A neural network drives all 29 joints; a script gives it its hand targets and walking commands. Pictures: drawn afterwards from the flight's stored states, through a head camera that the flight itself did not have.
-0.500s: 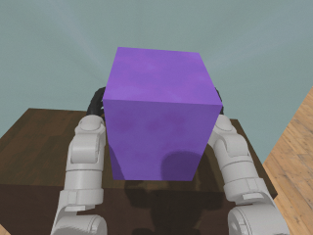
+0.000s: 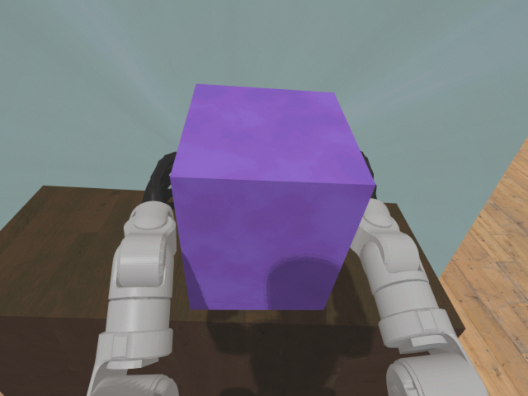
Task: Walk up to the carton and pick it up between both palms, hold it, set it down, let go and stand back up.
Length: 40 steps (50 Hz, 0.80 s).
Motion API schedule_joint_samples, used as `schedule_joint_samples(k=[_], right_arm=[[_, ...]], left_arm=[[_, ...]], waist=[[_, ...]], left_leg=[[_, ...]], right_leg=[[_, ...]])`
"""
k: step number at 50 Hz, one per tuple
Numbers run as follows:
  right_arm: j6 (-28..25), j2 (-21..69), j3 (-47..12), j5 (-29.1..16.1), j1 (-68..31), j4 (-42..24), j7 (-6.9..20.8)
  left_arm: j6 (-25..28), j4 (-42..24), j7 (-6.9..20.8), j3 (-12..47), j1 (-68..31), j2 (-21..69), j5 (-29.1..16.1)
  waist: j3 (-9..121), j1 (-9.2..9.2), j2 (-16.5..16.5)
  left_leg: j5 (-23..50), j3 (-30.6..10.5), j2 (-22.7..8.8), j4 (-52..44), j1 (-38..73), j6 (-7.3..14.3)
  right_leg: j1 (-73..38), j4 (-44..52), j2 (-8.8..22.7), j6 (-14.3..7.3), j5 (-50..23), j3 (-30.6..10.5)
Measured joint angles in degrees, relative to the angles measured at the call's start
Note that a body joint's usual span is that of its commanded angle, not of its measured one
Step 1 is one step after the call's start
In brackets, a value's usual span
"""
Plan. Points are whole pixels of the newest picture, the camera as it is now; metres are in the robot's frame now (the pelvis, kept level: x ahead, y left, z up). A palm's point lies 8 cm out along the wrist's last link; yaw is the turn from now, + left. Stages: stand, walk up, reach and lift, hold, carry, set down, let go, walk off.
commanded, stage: hold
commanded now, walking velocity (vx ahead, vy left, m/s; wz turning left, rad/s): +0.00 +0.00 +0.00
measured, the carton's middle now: (262, 201) +0.36 +0.01 +0.19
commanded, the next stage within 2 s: none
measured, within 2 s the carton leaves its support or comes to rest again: neither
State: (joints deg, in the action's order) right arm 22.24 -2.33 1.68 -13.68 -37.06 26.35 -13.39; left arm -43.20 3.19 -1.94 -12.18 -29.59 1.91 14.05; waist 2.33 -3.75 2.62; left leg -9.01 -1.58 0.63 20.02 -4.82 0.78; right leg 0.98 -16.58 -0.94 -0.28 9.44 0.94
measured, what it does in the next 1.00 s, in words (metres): stands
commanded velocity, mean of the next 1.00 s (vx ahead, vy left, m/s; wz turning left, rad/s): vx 0.00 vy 0.00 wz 0.00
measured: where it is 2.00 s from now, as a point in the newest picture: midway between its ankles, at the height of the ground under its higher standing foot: outside the picture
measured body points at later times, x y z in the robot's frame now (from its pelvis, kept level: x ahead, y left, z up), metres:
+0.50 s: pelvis +0.00 +0.00 +0.00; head -0.05 +0.03 +0.45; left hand +0.36 +0.16 +0.18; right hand +0.38 -0.14 +0.20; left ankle +0.03 +0.11 -0.75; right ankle +0.00 -0.12 -0.75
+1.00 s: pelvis +0.00 +0.00 +0.00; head -0.05 +0.02 +0.45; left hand +0.37 +0.16 +0.19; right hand +0.38 -0.14 +0.20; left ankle +0.03 +0.11 -0.75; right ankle +0.00 -0.12 -0.75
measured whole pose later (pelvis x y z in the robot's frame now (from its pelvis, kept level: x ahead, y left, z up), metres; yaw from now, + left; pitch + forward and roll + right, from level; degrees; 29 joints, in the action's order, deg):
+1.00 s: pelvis +0.00 +0.00 +0.00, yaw +0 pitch -5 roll -1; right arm 21.6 -2.1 3.1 -11.9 -39.7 29.6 -12.7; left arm -42.1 7.1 -1.9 -13.3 -32.5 1.6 13.9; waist 2.6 -3.4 2.5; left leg -8.1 -1.6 0.7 19.0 -5.6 0.7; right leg 2.1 -16.2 -0.9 -0.3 8.9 1.0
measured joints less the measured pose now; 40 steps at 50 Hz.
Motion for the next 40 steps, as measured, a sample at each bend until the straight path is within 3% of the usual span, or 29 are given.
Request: schedule_joint_samples(k=[12,29,40], right_arm=[[-0.4,0.2,1.8,1.9,-2.9,3.4,0.7],[-0.1,-0.2,-0.6,-0.3,0.3,-0.6,-0.3],[0.2,0.2,1.5,1.3,-1.9,2.1,0.6]], left_arm=[[0.8,4.0,0.0,-1.2,-3.4,-0.3,-0.1],[0.2,-0.8,0.0,0.2,0.8,0.0,0.0],[0.1,2.7,0.0,-0.8,-2.4,-0.1,0.0]], waist=[[0.1,0.64,-0.3],[0.1,-0.33,0.1],[0.1,0.49,-0.3]], left_leg=[[1.1,0.1,0.1,-1.2,-0.8,0.0],[-0.2,-0.2,-0.1,0.2,0.0,-0.1],[0.8,0.1,0.1,-0.8,-0.4,0.0]], right_leg=[[1.2,0.3,0.2,0.0,-0.6,-0.1],[-0.2,0.2,-0.1,-0.1,0.1,0.2],[0.8,-0.1,0.1,0.0,-0.4,-0.1]])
